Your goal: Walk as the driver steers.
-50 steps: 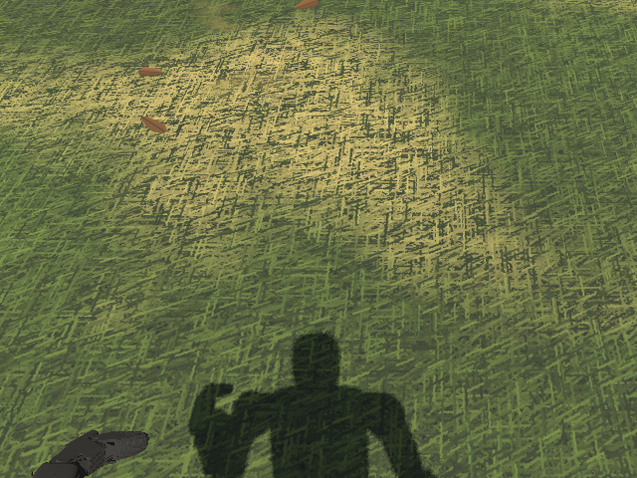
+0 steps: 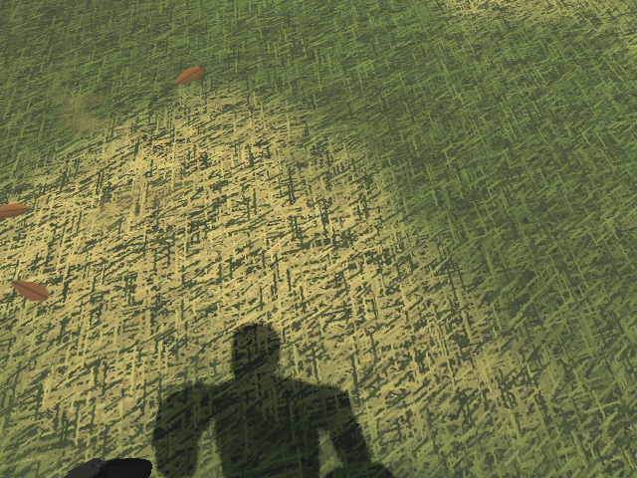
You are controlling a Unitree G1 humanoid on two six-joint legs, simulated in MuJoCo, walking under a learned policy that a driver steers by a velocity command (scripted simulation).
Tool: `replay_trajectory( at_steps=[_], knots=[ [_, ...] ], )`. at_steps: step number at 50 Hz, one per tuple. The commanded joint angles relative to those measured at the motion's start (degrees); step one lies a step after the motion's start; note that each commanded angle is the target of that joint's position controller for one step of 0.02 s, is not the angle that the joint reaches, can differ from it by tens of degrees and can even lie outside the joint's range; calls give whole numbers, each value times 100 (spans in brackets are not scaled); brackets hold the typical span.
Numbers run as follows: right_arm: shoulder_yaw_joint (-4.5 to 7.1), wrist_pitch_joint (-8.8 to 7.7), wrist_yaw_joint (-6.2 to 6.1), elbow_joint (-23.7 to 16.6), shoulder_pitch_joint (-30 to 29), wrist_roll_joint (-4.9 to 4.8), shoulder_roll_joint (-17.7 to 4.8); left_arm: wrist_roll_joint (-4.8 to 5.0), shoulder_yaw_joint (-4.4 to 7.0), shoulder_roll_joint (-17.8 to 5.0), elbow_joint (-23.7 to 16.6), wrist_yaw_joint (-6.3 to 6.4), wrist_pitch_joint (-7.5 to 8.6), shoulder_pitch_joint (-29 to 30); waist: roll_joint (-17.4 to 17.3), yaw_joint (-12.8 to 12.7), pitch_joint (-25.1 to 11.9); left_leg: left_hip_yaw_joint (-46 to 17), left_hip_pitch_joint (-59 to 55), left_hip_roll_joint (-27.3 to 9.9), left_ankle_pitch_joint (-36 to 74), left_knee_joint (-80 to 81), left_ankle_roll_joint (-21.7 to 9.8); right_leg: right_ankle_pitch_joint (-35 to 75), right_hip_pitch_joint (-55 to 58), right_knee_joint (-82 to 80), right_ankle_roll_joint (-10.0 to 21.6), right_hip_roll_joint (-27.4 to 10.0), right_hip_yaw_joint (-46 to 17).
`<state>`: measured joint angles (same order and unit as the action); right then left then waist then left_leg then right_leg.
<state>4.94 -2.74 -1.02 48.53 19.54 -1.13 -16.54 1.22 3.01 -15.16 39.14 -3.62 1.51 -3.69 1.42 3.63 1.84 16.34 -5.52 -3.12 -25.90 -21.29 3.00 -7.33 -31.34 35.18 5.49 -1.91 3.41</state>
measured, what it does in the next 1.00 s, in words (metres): walks ahead, turning right: right foot, then left foot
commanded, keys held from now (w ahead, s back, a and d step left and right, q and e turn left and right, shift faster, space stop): w+e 0.26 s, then e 0.74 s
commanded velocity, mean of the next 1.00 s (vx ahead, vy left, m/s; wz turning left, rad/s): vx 0.24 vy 0.00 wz -0.59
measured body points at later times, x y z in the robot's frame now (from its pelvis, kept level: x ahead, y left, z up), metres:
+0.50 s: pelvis +0.28 -0.01 +0.00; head +0.31 -0.02 +0.45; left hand +0.42 +0.27 -0.11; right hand +0.43 -0.31 -0.07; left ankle +0.44 +0.06 -0.72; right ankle +0.13 -0.09 -0.71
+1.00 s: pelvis +0.32 -0.05 +0.02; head +0.33 -0.10 +0.46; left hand +0.61 +0.10 -0.05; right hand +0.28 -0.38 -0.10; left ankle +0.42 +0.07 -0.67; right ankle +0.28 -0.14 -0.72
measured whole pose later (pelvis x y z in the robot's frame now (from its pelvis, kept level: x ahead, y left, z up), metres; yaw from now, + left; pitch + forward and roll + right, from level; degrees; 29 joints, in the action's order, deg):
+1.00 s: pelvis +0.32 -0.05 +0.02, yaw -36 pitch +1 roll +2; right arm 4.8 1.2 -0.8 43.2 5.0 0.2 -18.8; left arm -0.8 4.2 -17.7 34.3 0.5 -2.5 -12.0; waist -2.0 0.1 3.3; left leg 3.1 27.3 -2.8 -26.9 -52.6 2.8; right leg -15.7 -19.3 33.4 2.3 -0.1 -1.1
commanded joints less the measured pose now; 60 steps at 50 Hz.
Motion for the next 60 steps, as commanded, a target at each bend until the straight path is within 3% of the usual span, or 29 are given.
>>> replay_trajectory(
  at_steps=[1,2,3,4,6,8,10,15,18,22,23,24,25,26,27,28,31,34,40,43,45,46,47,48,49,50,51,53,60],
  knots=[
    [147,-31,-76,-488,-215,85,-915,27,655,-1569,118,187,-46,-2154,112,-1341,-1306,-204,1950,-833,4430,-3647,-381,62,3625,-382,704,-127,-902],
    [-119,-214,22,-811,315,253,-86,54,685,-2103,33,197,19,-1855,1424,-548,-1848,-1014,4461,409,-796,-5525,-47,-933,5332,-1040,1838,-1496,-4257],
    [-52,-436,101,-866,-404,11,-597,13,539,-1577,-107,168,90,-2061,631,-1071,-2268,-2147,5079,359,-807,-5956,-171,-1476,5487,-1786,1824,-1705,-5005],
    [3,-536,135,-1021,-901,-170,-799,-23,451,-1280,-48,157,164,-1866,406,-1088,-1414,-2120,5468,114,-243,-5776,-313,-1046,4904,-1868,1540,-1554,-4155],
    [16,-570,56,-928,-911,83,-763,-14,334,-917,-166,185,191,-1136,-82,-575,-653,-2101,4807,-297,506,-4788,-327,95,3247,-1886,1202,-1076,-2936],
    [62,-432,65,-911,-721,156,-772,-112,287,-808,-330,234,203,-851,68,-284,-535,-2126,4193,-405,787,-4369,-226,774,2437,-2126,1186,-866,-2557],
    [27,-322,58,-940,-759,198,-612,-79,316,-922,-297,292,234,-921,30,-235,-433,-1997,4090,-353,1028,-3883,-59,1290,2009,-2225,1205,-750,-2202],
    [-106,-318,98,-1227,-1816,218,-319,-20,376,-1098,-142,446,152,-1268,246,-570,-143,-1825,3689,121,2771,-1701,99,1661,1536,-1970,733,-197,-1550],
    [-86,-354,181,-1340,-2151,147,-396,14,407,-1134,-12,505,17,-1603,403,-727,-304,-1833,3256,467,3192,-1041,45,1719,1723,-1547,507,-219,-1814],
    [52,-402,219,-1261,-1705,166,-692,-1,395,-993,-158,589,-101,-1336,610,-401,-531,-2074,2822,480,2748,-454,-243,1675,2350,-504,224,-292,-2526],
    [88,-438,186,-1197,-1348,232,-773,5,361,-884,-264,583,-95,-1155,530,-172,-741,-2019,2172,322,3375,-89,-402,1668,2243,73,16,-16,-2411],
    [145,-448,136,-1199,-817,359,-1099,-88,249,-555,-445,571,-72,-1167,-84,-17,-1517,-2782,704,-683,5050,-455,-785,409,1586,1461,-253,365,-2052],
    [118,-349,119,-1223,-662,445,-1186,-116,157,-204,-318,539,-57,-2511,-1614,-556,-2333,-4547,-1010,-2282,7036,-802,-1866,-3850,129,3181,-617,1138,-1617],
    [151,-227,148,-1170,-642,198,-1099,0,235,-907,-230,500,-77,-2886,-1712,-559,-2689,-5456,-976,-2579,5114,-522,-2158,-3426,-367,4014,-750,628,-1528],
    [45,-139,101,-1339,-920,182,-676,63,354,-1246,-231,526,-177,-2170,-1083,-316,-1962,-4679,-407,-2085,3935,-269,-1901,-2868,-673,4298,-920,400,-1339],
    [-39,-38,63,-1354,-1184,213,-476,53,386,-1301,-331,569,-297,-1656,-706,-274,-1426,-3968,272,-1732,3240,-104,-1654,-2444,-753,4183,-999,253,-1095],
    [-39,81,7,-1284,-1610,291,-572,26,347,-913,-459,603,-523,-1505,-930,-509,-555,-2743,1989,-1078,2645,479,-1489,-1968,-36,3483,-1034,20,-737],
    [30,72,-22,-1165,-1566,270,-689,-37,275,-666,-549,602,-493,-1387,-957,-458,-736,-2349,1804,-1239,3237,576,-1708,-1752,135,2707,-1015,-86,-566],
    [124,217,-9,-1062,-1695,158,-938,-44,261,-747,-726,430,-507,-959,-958,-356,-819,-1818,1782,-1457,2585,644,-1661,-1150,853,1324,-793,-195,-298],
    [156,268,25,-959,-1661,55,-1040,-52,303,-794,-778,345,-522,-934,-942,-423,-744,-1671,1635,-1529,2316,368,-1435,-992,1230,405,-571,-95,-103],
    [129,316,24,-817,-1495,-16,-892,-87,383,-883,-649,343,-509,-1238,-734,-550,-742,-1329,1951,-1293,1818,-272,-959,-386,2016,-583,-278,128,-51],
    [68,338,53,-733,-1255,54,-621,-101,500,-1277,-652,410,-494,-1416,229,-508,-614,-825,2676,-813,1030,-1388,-435,654,2568,-1330,76,-478,-1102],
    [-15,324,59,-1074,-1428,282,-443,-140,615,-1948,-842,499,-482,-1288,1837,-361,-413,-607,4364,154,-953,-2934,144,1624,2919,-1620,1118,-1840,-3237],
    [81,288,10,-1153,-1976,243,-706,-307,555,-1731,-876,459,-348,-1387,1169,-802,-646,-1636,4505,267,-1185,-4047,105,1578,2572,-1716,1521,-1928,-3358],
    [117,295,0,-1128,-1902,118,-757,-322,491,-1588,-837,444,-234,-1180,871,-605,-616,-1861,4538,176,-711,-4362,1,1411,2471,-1689,1272,-1667,-2845],
    [146,308,-33,-996,-1693,104,-762,-211,466,-1435,-867,456,-181,-846,601,-421,-581,-1932,4535,106,-220,-4328,-33,1185,2439,-1600,929,-1349,-2465],
    [172,318,-74,-927,-1628,160,-811,-112,404,-1257,-903,479,-184,-631,571,-363,-603,-1960,4529,77,75,-4255,-6,1224,2440,-1540,739,-1214,-2302],
    [176,309,-65,-900,-1519,183,-763,-124,325,-1141,-962,530,-222,-516,617,-263,-755,-1906,4116,220,429,-4419,95,1769,2220,-1462,722,-1010,-2110],
    [56,257,33,-1010,-1776,97,-532,-109,408,-1317,-966,573,-319,-695,734,-478,-777,-2039,3540,428,534,-2538,175,1245,2359,-1256,775,-861,-2572]
  ],
)
Keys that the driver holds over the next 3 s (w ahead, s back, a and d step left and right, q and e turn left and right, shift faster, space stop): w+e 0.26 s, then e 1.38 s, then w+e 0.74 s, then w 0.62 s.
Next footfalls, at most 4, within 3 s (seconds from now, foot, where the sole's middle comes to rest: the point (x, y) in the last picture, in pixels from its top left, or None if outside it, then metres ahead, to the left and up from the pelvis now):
0.02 right None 0.17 -0.09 -0.76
0.48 left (299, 469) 0.48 0.05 -0.76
0.92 right None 0.31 -0.16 -0.76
1.36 left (321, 472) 0.47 0.00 -0.76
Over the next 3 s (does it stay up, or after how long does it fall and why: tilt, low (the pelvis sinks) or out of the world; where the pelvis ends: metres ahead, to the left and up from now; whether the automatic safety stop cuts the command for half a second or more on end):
stays up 0.36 -0.66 0.03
